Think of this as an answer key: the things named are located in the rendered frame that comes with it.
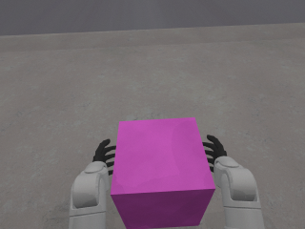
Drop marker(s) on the left robot forearm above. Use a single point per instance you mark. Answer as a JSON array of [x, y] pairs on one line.
[[88, 198]]

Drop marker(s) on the carton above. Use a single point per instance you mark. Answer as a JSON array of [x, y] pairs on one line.
[[161, 176]]

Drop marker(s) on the right robot hand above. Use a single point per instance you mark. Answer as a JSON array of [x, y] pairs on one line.
[[218, 150]]

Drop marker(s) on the left robot hand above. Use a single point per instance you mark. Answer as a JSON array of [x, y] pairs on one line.
[[101, 151]]

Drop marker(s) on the right robot forearm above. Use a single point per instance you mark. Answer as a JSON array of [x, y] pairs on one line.
[[239, 192]]

